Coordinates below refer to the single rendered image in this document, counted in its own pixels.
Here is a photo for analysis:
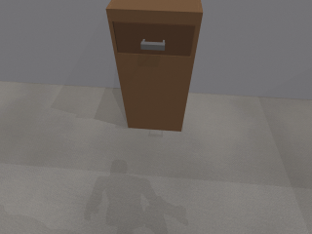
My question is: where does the cabinet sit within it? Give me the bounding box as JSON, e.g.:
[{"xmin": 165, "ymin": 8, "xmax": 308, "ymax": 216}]
[{"xmin": 105, "ymin": 0, "xmax": 203, "ymax": 132}]

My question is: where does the drawer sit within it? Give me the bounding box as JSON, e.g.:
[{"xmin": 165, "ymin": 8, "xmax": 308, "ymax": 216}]
[{"xmin": 113, "ymin": 21, "xmax": 195, "ymax": 57}]

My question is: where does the handle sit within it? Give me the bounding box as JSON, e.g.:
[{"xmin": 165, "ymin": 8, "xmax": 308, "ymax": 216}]
[{"xmin": 140, "ymin": 39, "xmax": 166, "ymax": 51}]

